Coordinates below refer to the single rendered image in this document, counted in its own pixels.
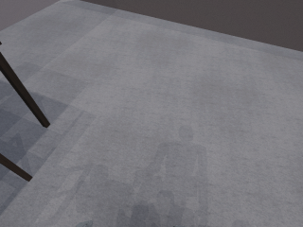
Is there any table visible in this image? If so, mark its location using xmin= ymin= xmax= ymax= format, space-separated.
xmin=0 ymin=42 xmax=50 ymax=128

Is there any chair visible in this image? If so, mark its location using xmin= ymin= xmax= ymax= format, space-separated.
xmin=0 ymin=153 xmax=33 ymax=182

